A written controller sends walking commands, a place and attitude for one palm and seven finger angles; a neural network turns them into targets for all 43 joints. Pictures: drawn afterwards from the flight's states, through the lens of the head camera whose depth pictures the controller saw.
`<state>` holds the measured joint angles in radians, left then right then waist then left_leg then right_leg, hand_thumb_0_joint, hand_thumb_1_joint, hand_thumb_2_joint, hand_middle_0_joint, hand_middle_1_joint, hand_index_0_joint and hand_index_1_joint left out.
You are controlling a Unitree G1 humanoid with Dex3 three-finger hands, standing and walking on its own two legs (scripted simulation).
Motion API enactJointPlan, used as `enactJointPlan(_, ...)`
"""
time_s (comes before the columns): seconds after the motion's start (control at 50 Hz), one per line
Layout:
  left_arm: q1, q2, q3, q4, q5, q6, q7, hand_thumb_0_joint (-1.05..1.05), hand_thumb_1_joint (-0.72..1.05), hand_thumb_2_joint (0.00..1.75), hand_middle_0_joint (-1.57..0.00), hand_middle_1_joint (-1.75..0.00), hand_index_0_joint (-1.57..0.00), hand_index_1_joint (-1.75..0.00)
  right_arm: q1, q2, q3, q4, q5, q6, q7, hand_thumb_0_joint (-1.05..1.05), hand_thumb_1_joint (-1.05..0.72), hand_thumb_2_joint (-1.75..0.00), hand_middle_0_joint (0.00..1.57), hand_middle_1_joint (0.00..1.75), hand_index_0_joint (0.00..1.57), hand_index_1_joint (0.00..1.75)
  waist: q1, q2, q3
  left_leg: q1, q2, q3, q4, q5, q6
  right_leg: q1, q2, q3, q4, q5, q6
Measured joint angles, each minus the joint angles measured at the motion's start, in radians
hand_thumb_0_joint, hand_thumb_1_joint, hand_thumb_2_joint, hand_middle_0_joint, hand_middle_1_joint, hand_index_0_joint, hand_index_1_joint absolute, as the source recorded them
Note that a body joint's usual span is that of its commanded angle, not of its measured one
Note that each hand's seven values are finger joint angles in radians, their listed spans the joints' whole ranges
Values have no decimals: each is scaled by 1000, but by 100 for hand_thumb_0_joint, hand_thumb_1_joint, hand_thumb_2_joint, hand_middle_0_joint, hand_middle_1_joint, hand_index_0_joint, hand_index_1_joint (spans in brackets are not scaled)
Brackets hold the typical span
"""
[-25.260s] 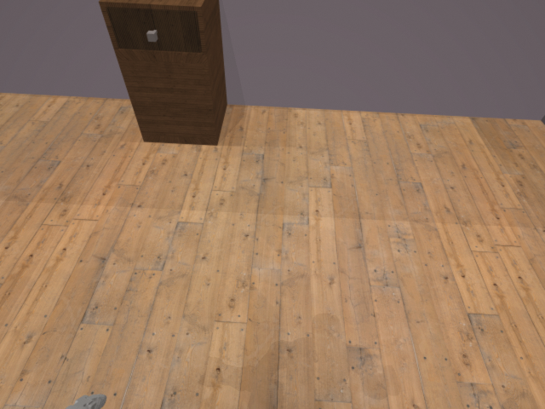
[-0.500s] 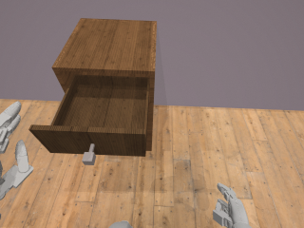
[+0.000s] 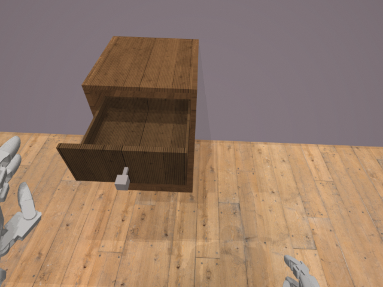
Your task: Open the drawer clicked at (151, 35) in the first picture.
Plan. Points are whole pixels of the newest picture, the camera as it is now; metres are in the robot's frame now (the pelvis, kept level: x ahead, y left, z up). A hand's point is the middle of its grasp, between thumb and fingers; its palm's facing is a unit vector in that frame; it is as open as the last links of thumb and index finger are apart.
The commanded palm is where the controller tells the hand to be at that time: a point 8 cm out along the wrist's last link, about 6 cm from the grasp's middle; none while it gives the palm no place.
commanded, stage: stop stepping back and stand still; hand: left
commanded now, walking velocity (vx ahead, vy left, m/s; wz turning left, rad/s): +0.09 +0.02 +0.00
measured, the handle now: (123, 177) +0.45 +0.24 -0.13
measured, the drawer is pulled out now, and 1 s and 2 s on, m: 0.30 0.30 0.30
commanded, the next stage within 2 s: let the arm hang, fingers relaxed in 0.26 s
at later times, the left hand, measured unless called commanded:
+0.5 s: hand (81, 256) +0.19 +0.25 -0.04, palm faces +0.17 -0.91 -0.38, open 7.4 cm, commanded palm none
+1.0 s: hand out of the picture -0.07 +0.19 -0.16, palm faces +0.04 -0.98 -0.22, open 7.3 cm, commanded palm none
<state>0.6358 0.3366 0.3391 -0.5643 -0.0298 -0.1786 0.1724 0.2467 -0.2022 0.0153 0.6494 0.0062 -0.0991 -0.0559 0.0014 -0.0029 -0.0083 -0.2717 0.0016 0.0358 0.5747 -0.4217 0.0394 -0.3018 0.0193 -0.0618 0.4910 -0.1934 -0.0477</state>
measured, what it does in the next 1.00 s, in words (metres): stands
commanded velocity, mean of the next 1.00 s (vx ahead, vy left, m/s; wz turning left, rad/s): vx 0.01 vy -0.01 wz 0.00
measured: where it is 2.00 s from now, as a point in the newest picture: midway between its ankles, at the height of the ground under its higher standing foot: outside the picture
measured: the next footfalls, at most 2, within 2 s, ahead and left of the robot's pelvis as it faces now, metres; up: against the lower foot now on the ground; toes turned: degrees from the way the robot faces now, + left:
none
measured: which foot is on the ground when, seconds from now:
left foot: down 0.00-1.00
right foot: down 0.00-1.00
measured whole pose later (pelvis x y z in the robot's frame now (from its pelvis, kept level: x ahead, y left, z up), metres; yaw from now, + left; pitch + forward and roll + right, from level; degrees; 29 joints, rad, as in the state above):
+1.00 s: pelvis +0.00 +0.02 +0.01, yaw +0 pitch -2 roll +0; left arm 0.37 0.17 0.00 1.15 0.01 0.02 0.03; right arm 0.33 -0.15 0.01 1.10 0.00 0.02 -0.03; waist 0.01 0.02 0.09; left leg -0.18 -0.03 0.03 0.42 -0.20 0.04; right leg -0.18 0.01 -0.05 0.41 -0.18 -0.02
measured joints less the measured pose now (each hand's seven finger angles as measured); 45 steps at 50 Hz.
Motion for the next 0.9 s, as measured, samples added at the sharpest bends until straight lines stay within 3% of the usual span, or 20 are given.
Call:
enactJointPlan(0.06, -24, 1, -14, 22, 6, 3, -2, 2, 89, 90, -21, -30, -21, -30, 7, -3, -2, 7, -8, -3, -4, 1, -91, -90, 20, 30, 20, 30, -12, -12, 12, 25, -2, 10, -59, 163, -3, -11, -2, 13, 48, -63, 17)
enactJointPlan(0.1, -17, 15, -11, 22, 15, 9, -4, 2, 89, 90, -21, -30, -21, -30, 16, 1, -5, -3, -7, -4, -6, 1, -91, -90, 20, 30, 20, 30, -25, -17, 11, 32, -5, 17, -62, 177, -7, -21, -5, 22, 100, -136, 36)
enactJointPlan(0.16, 0, 49, 9, 17, 24, 1, -9, 2, 89, 90, -21, -30, -21, -30, 37, 11, -8, -17, -5, -16, -7, 1, -91, -90, 20, 30, 20, 30, -46, -20, 2, 26, -11, 7, -54, 165, -15, 17, -12, 17, 94, -144, 51)
enactJointPlan(0.2, -1, 59, 23, 17, 20, -16, -12, 2, 89, 90, -21, -30, -21, -30, 32, 11, -7, -8, -2, -23, -5, 1, -91, -90, 20, 30, 20, 30, -48, -6, 14, 20, 2, -3, -37, 158, -25, 42, 1, 4, 41, -56, 26)
enactJointPlan(0.26, 4, 56, 32, 16, 6, -38, -20, 2, 89, 90, -21, -30, -21, -30, 23, 5, -12, 7, 7, -19, 7, 1, -91, -90, 20, 30, 20, 30, -44, 16, 19, 6, 17, -22, -15, 118, -21, 57, 23, -9, -2, -33, -7)
enactJointPlan(0.36, 32, 29, 14, -2, -5, -47, -20, 2, 89, 90, -21, -30, -21, -30, 1, -15, -27, 9, 15, -8, 15, 1, -91, -90, 20, 30, 20, 30, -37, 22, 36, 25, 12, -29, -59, 165, -15, 74, 30, -7, -38, -23, -7)
enactJointPlan(0.4, -52, 37, -44, 142, 40, -40, -60, 1, 89, 90, -21, -30, -20, -30, -15, -36, -50, 53, 7, -25, 46, 1, -91, -90, 20, 30, 20, 30, -24, 28, 23, -10, -3, -35, -33, 168, -20, 36, 12, -15, 6, -41, 2)
enactJointPlan(0.46, -239, -17, -159, 549, 60, 88, -116, 0, 90, 90, -20, -30, -20, -30, -51, -64, -53, 126, -8, 32, 62, 1, -91, -90, 20, 30, 20, 30, -4, 46, 1, -41, -26, -35, 8, 141, -11, -5, -13, -17, 73, -77, 14)
enactJointPlan(0.52, -359, -83, -227, 955, 64, 199, -133, 1, 90, 90, -19, -30, -19, -30, -76, -45, -33, 168, -19, 77, 63, 1, -91, -90, 20, 30, 20, 30, -9, 26, 16, -24, -35, -29, 10, 138, -8, 2, -22, -10, 95, -89, 15)
enactJointPlan(0.58, -388, -135, -293, 1237, 60, 247, -147, 1, 91, 90, -19, -30, -19, -30, -77, -3, -8, 198, -22, 97, 57, 1, -91, -90, 20, 30, 20, 30, -19, -13, 49, 16, -31, -21, -23, 152, -9, 37, -18, -2, 67, -74, 15)
enactJointPlan(0.62, -379, -173, -333, 1365, 55, 251, -157, 1, 91, 90, -19, -30, -19, -30, -66, 21, 5, 226, -21, 102, 53, 1, -91, -90, 20, 30, 20, 30, -17, -31, 71, 38, -24, -20, -50, 165, -10, 63, -9, 0, 26, -52, 14)
enactJointPlan(0.64, -375, -182, -313, 1405, 44, 240, -139, 0, 95, 90, -20, -30, -20, -30, -55, 33, 8, 242, -19, 104, 50, 1, -91, -90, 20, 30, 20, 30, -12, -38, 78, 42, -20, -23, -62, 172, -11, 74, -4, -3, 4, -40, 13)
enactJointPlan(0.74, -341, -146, -315, 1544, 47, 210, -147, -2, 101, 90, -20, -30, -20, -30, -6, 43, -9, 325, -16, 117, 31, 0, -94, -90, 20, 30, 20, 30, 18, -35, 100, 58, -13, -29, -110, 201, -11, 105, 5, -8, -78, 6, 12)
enactJointPlan(0.9, -274, -147, -334, 1685, 44, 203, -147, 0, 95, 90, -20, -30, -20, -30, 63, 32, -11, 417, -9, 120, 24, 0, -93, -90, 20, 30, 20, 30, 18, 6, 104, 84, -27, -17, -147, 216, 1, 119, -8, 4, -95, 13, 23)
